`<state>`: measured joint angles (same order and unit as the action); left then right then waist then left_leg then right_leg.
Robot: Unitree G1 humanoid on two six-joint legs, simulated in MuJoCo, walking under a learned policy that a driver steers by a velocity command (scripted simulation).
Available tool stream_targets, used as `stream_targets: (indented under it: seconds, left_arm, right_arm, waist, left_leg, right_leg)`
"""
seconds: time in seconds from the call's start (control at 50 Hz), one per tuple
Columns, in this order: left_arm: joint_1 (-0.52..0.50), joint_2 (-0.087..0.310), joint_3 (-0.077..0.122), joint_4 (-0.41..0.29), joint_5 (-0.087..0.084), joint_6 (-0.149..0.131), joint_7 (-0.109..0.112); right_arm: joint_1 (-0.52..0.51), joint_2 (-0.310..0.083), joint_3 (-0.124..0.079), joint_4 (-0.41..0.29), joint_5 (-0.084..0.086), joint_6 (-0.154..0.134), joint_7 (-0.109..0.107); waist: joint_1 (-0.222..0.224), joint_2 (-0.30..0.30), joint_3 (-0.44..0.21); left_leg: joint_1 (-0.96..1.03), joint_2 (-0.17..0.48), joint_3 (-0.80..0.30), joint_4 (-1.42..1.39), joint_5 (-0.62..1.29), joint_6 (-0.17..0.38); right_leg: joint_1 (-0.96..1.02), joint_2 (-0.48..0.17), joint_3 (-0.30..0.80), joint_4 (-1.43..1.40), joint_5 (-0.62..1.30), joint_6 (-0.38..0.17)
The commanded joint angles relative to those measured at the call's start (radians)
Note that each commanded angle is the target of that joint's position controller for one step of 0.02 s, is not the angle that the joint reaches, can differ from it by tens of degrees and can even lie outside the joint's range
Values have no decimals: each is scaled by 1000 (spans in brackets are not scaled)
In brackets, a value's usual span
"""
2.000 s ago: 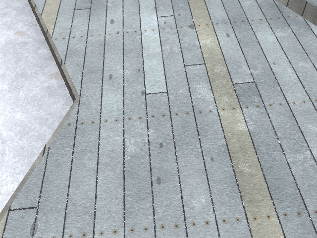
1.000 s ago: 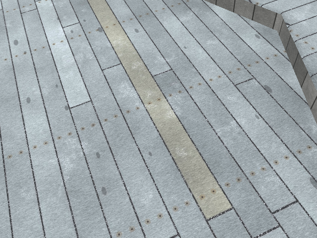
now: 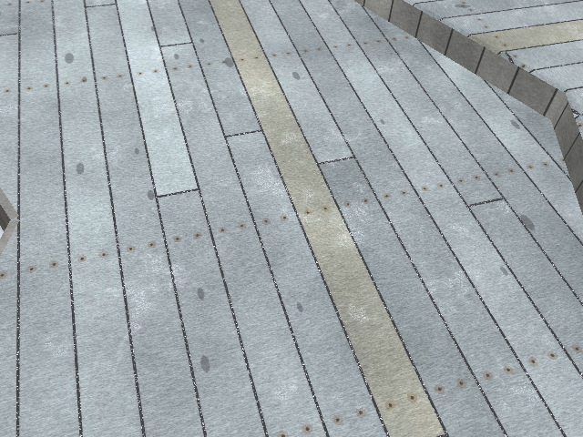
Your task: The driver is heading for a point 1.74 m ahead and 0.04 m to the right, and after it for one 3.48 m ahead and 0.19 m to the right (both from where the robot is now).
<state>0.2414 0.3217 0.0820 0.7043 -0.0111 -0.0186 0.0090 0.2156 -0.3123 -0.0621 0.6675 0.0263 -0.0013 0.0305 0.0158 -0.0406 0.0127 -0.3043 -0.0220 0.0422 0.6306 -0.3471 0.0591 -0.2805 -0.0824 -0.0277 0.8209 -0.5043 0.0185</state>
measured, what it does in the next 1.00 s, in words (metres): walks ahead: right foot, then left foot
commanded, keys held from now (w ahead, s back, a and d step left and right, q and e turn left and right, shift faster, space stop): w+q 0.30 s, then w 0.14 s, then w+e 0.56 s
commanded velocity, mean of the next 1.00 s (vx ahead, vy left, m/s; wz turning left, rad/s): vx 0.45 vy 0.00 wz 0.09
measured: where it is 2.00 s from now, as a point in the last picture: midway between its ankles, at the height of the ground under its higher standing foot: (253, 337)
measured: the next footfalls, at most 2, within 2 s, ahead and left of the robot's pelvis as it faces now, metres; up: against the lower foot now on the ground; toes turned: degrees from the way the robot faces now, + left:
right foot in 0.42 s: +0.38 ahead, -0.08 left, +0.00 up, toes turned +16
left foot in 0.86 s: +0.56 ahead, +0.22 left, +0.00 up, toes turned +4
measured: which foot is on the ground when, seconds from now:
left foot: down 0.00-0.44, up 0.46-0.84, down 0.86-1.00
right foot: up 0.00-0.40, down 0.42-0.86, up 0.88-1.00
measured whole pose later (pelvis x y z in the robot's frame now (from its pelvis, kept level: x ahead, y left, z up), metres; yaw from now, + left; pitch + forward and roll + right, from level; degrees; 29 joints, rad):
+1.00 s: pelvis +0.49 +0.11 +0.01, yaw +2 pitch +1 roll +0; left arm 0.34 0.32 0.06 0.74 -0.03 -0.03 0.00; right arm 0.19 -0.27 -0.04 0.67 -0.01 -0.09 0.01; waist 0.02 -0.04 0.02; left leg -0.29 0.00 0.03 0.48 -0.20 0.02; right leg -0.44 -0.01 0.07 1.15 -0.37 0.00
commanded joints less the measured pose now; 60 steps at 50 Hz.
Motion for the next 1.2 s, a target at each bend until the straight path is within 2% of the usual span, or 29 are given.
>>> stream_targets:
  seconds: [0.02, 0.04, 0.06, 0.1, 0.16, 0.24, 0.3, 0.36, 0.4, 0.42, 0.44, 0.46, 0.48, 0.52, 0.54, 0.56, 0.6, 0.68, 0.78, 0.84, 0.86, 0.88, 0.9, 0.92, 0.96, 0.98, 1.08, 1.16, 1.2]
  left_arm:
    - [-189, 113, 13, -178, -38, -76, -17]
    - [-161, 126, 18, -152, -23, -85, -19]
    - [-152, 125, 21, -138, 5, -91, -18]
    - [-142, 109, 22, -124, 24, -95, -25]
    - [-187, 61, 5, -121, 21, -89, -28]
    - [-314, 26, -15, -148, 7, -93, -41]
    - [-360, 43, -12, -163, -1, -102, -53]
    - [-304, 73, -1, -144, -2, -111, -56]
    - [-153, 119, 26, -106, 1, -114, -44]
    - [-8, 152, 38, -85, 12, -113, -36]
    - [140, 234, 56, -63, 32, -109, -31]
    - [195, 191, 47, -15, 16, -106, -48]
    - [127, 121, 26, -21, -5, -103, -46]
    - [25, 82, 7, -26, 5, -86, -40]
    - [4, 68, 0, -29, 14, -85, -37]
    - [-7, 65, -3, -32, 17, -83, -35]
    - [0, 74, -1, -24, 2, -85, -29]
    - [25, 131, 16, -9, -13, -76, -13]
    - [116, 153, 24, 13, -26, -55, -5]
    - [121, 116, 14, 11, -15, -41, -4]
    - [116, 60, -7, -2, -4, -42, -7]
    - [189, -27, -33, -34, -2, -50, -6]
    - [231, 19, -27, -50, -34, -54, -3]
    - [179, 97, -4, -36, -44, -47, 1]
    - [92, 98, 2, -45, -24, -34, -1]
    - [78, 86, 5, -51, -20, -28, -5]
    - [2, 26, -6, -93, -6, -3, -17]
    - [-84, -4, -22, -121, 2, -11, -43]
    - [-125, 8, -18, -139, -1, -10, -60]
  right_arm:
    - [192, -186, -46, -25, -18, -62, -3]
    - [152, -142, -32, -32, -14, -70, -5]
    - [114, -132, -26, -39, -12, -67, -12]
    - [99, -133, -21, -49, -22, -62, -27]
    - [133, -146, -25, -34, -16, -59, -46]
    - [194, -163, -33, 2, -3, -50, -59]
    - [224, -165, -36, 25, 9, -43, -62]
    - [215, -161, -39, 41, 1, -38, -65]
    - [201, -140, -32, 41, -9, -33, -60]
    - [191, -113, -18, 25, -19, -31, -57]
    - [304, -24, 10, 10, -24, -38, -54]
    - [350, -28, 17, 18, 8, -50, -52]
    - [242, -124, -7, 9, 25, -58, -48]
    - [60, -124, -4, -36, -4, -75, -41]
    - [46, -115, -7, -39, -20, -81, -38]
    - [58, -95, -3, -36, -22, -85, -33]
    - [71, -58, 9, -33, -28, -86, -28]
    - [-74, -20, 36, -76, -39, -101, -19]
    - [-169, -74, 15, -103, -17, -114, -9]
    - [-57, -113, -15, -79, -14, -118, -19]
    - [65, -156, -33, -66, -25, -119, -28]
    - [177, -245, -55, -56, -45, -107, -35]
    - [206, -230, -54, -31, -41, -98, -22]
    - [151, -151, -34, -39, -33, -98, -20]
    - [56, -76, -12, -38, -36, -97, -18]
    - [28, -59, -8, -31, -42, -99, -20]
    - [7, -91, -27, 10, -37, -116, -31]
    - [-13, -136, -39, 34, -29, -90, -50]
    - [8, -156, -43, 51, -19, -79, -55]
  waist:
    - [-106, 210, 33]
    - [-78, 158, 74]
    - [-58, 130, 83]
    - [-41, 145, 59]
    - [-51, 117, 47]
    - [-98, 143, 66]
    - [-104, 143, 72]
    - [-74, 180, 53]
    - [7, 194, -49]
    - [79, 178, -184]
    - [68, -51, -377]
    - [56, -266, -431]
    - [68, -144, -240]
    - [37, 0, -33]
    - [11, -3, -8]
    - [-10, -23, -4]
    - [-30, -47, -5]
    - [5, -39, 31]
    - [26, -43, 11]
    - [-50, -48, -29]
    - [-113, 3, -117]
    - [-113, 254, -265]
    - [-95, 385, -281]
    - [-98, 251, -157]
    - [-68, 154, -41]
    - [-47, 170, -14]
    - [-23, 121, 36]
    - [-43, 115, 22]
    - [-54, 117, 7]
  left_leg:
    - [396, 396, -776, -470, -333, 301]
    - [347, 342, -663, -454, -255, 255]
    - [310, 298, -571, -444, -126, 220]
    - [263, 227, -442, -456, 78, 188]
    - [235, 182, -337, -444, 257, 171]
    - [173, 159, -314, -422, 273, 146]
    - [196, 187, -371, -385, 279, 137]
    - [268, 226, -389, -337, 405, 113]
    - [287, 171, -339, -147, 717, 80]
    - [182, 124, -310, 62, 687, 50]
    - [-140, -4, -249, 436, 303, -18]
    - [-331, -83, -250, 645, -215, -45]
    - [-424, -16, -259, 713, -168, -41]
    - [-414, 71, -168, 632, -39, -30]
    - [-371, 100, -165, 566, 3, -31]
    - [-331, 110, -158, 528, 20, -36]
    - [-303, 114, -128, 425, 13, -56]
    - [-201, 85, -91, 103, 208, -96]
    - [-66, 41, -119, -85, 350, -101]
    - [134, 44, -98, -153, 263, -53]
    - [311, 144, -184, -167, 209, -6]
    - [600, 379, -511, -219, 67, 100]
    - [603, 457, -817, -339, -184, 175]
    - [505, 418, -723, -364, -245, 148]
    - [330, 332, -455, -380, 4, 114]
    - [273, 302, -371, -401, 98, 108]
    - [206, 287, -135, -449, 518, 130]
    - [188, 247, 42, -409, 705, 103]
    - [219, 255, 69, -378, 719, 89]
  right_leg:
    - [-663, 35, 124, 387, -27, -30]
    - [-629, 5, 116, 348, 74, -40]
    - [-590, -10, 111, 281, 152, -35]
    - [-491, 4, 87, 194, 283, -9]
    - [-437, 41, 62, 18, 418, 33]
    - [-335, 87, 53, -207, 536, 51]
    - [-289, 96, 76, -291, 546, 34]
    - [-212, 89, 72, -323, 500, -7]
    - [6, 121, 16, -372, 470, -64]
    - [267, 43, 78, -329, 464, -121]
    - [666, -206, 466, -315, 330, -269]
    - [733, -318, 844, -510, 105, -344]
    - [593, -281, 763, -554, -16, -305]
    - [305, -191, 520, -588, 162, -272]
    - [224, -155, 465, -607, 255, -266]
    - [177, -129, 434, -627, 316, -267]
    - [128, -108, 378, -651, 398, -285]
    - [11, -60, 266, -666, 443, -262]
    - [46, -86, 332, -589, 351, -200]
    - [26, -46, 343, -434, 336, -143]
    - [-45, 17, 291, -219, 294, -105]
    - [-296, 136, 157, 131, 9, -41]
    - [-470, 120, 158, 348, -96, -28]
    - [-518, 70, 183, 436, -3, -27]
    - [-481, 13, 153, 409, 141, -19]
    - [-451, -11, 153, 374, 181, -15]
    - [-427, -21, 120, 228, 285, 15]
    - [-304, 6, 37, -50, 486, 14]
    - [-257, 23, 16, -133, 521, -3]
